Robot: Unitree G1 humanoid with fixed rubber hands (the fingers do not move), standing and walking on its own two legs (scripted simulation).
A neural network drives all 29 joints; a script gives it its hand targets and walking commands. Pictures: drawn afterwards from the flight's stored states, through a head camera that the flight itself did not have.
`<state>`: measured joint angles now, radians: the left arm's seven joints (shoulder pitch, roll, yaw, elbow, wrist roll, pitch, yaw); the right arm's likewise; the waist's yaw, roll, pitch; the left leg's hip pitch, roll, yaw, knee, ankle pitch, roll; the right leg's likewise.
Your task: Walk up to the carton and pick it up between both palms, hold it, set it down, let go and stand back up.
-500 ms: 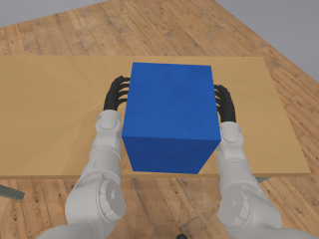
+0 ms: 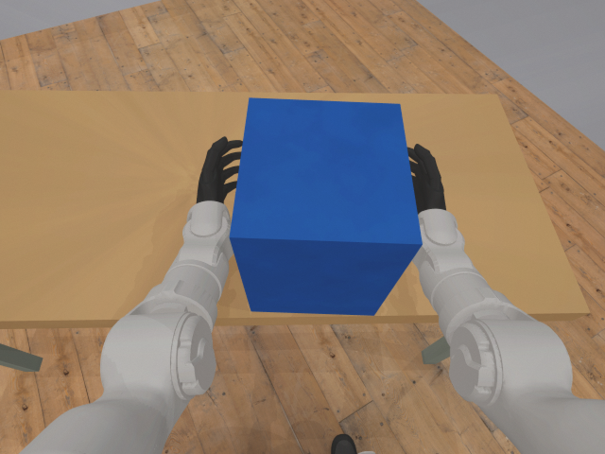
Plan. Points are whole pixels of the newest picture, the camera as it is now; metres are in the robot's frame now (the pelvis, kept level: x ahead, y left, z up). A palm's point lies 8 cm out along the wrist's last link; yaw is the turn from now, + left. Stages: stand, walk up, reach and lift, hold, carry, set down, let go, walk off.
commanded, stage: set down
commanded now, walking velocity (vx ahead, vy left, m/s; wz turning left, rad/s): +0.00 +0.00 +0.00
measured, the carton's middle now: (318, 218) +0.43 -0.02 -0.01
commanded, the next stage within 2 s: none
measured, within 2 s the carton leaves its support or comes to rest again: neither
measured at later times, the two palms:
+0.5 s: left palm (199, 219) +0.39 +0.14 +0.06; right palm (438, 228) +0.37 -0.17 +0.05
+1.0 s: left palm (176, 290) +0.32 +0.17 +0.01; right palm (449, 287) +0.31 -0.18 +0.01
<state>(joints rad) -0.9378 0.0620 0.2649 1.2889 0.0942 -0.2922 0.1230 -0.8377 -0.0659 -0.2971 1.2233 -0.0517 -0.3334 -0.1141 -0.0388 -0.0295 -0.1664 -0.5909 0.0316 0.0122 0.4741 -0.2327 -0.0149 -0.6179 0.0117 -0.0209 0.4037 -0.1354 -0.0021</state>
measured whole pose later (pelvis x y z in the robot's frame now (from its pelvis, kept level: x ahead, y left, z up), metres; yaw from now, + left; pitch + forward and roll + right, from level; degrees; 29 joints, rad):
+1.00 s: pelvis -0.05 +0.00 -0.01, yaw +0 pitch +11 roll -1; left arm -0.68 0.12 0.11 1.36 -0.09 -0.46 0.07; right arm -0.63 -0.10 0.01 1.33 0.21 -0.46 -0.13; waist -0.02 -0.01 -0.17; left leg -0.54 0.03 0.01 0.58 -0.24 -0.02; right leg -0.57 0.01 -0.02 0.50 -0.13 -0.01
